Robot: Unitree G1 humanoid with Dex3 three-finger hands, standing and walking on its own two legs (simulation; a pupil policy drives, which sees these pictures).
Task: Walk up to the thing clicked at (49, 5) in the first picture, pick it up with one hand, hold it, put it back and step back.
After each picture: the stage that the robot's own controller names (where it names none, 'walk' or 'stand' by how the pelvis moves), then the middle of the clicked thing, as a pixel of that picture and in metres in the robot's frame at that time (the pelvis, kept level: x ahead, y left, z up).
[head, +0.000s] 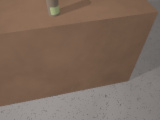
stand; (52, 4) +0.83 +0.21 +0.04
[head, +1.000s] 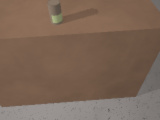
walk; (55, 12) +0.76 +0.22 +0.05
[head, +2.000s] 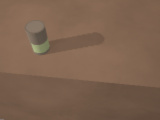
stand; (38, 38) +0.46 +0.22 +0.07
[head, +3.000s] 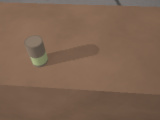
stand; (37, 52) +0.46 +0.22 +0.04
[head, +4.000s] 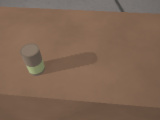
stand; (33, 60) +0.42 +0.22 +0.03
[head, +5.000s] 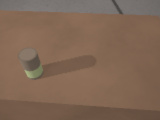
stand; (31, 64) +0.41 +0.23 +0.03
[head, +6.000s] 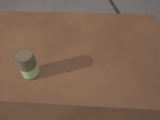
stand; (27, 65) +0.40 +0.24 +0.03
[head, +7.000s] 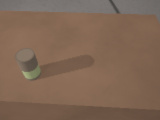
stand; (29, 65) +0.40 +0.24 +0.03
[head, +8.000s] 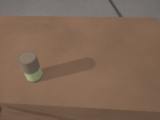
rise first; (31, 67) +0.40 +0.25 +0.04
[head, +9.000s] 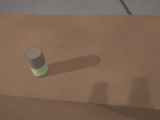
go down; (37, 62) +0.42 +0.24 +0.04
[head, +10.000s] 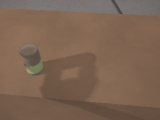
go down; (32, 60) +0.42 +0.23 +0.04
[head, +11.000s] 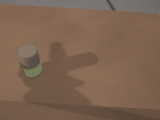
go down; (30, 61) +0.40 +0.22 +0.06
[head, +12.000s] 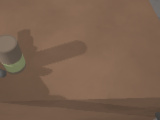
close in; (10, 55) +0.40 +0.23 +0.08
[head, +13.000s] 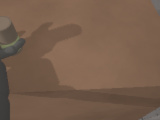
close; (7, 37) +0.46 +0.24 +0.09
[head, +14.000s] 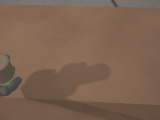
lift; (2, 74) +0.31 +0.27 +0.12
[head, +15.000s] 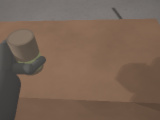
lift; (27, 53) +0.32 +0.19 +0.22
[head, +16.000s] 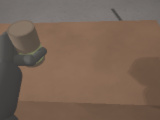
hold; (28, 45) +0.33 +0.18 +0.24
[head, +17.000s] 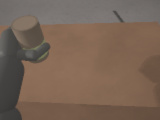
crouch; (32, 40) +0.33 +0.17 +0.25
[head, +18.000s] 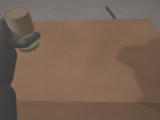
crouch; (23, 30) +0.40 +0.20 +0.23
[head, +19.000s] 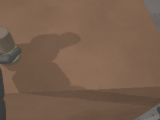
lower; (4, 46) +0.44 +0.25 +0.07
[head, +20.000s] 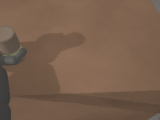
lower; (9, 46) +0.43 +0.24 +0.09
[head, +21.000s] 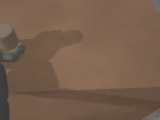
lower; (8, 43) +0.44 +0.24 +0.09
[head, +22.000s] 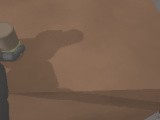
lower; (8, 43) +0.44 +0.24 +0.09
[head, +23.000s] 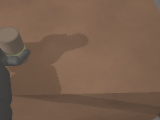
loosen; (13, 47) +0.43 +0.23 +0.09
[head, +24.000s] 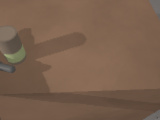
withdraw; (11, 46) +0.43 +0.23 +0.09
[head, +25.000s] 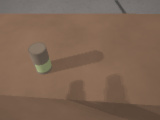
sink last; (40, 59) +0.43 +0.22 +0.06
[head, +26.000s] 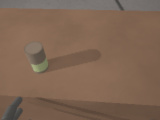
stand; (37, 58) +0.42 +0.23 +0.04
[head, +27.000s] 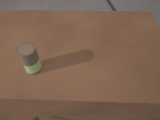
stand; (30, 59) +0.42 +0.24 +0.04
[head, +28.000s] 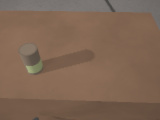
stand; (31, 59) +0.43 +0.23 +0.04
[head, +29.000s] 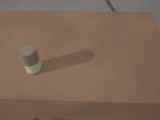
stand; (30, 60) +0.42 +0.24 +0.04
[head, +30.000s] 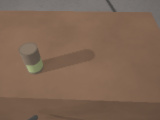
stand; (32, 59) +0.43 +0.24 +0.04
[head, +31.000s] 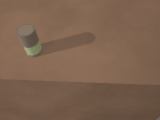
walk; (30, 41) +0.48 +0.24 +0.06
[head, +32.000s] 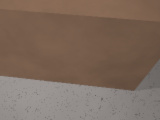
walk; out of the picture +0.78 +0.17 +0.07
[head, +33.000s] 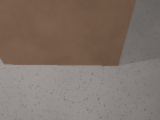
stand; out of the picture +1.14 +0.31 +0.06
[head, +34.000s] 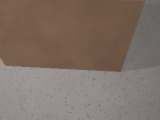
stand; out of the picture +1.11 +0.24 +0.05
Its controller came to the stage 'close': yes
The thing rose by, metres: 0.22
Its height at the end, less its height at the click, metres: +0.00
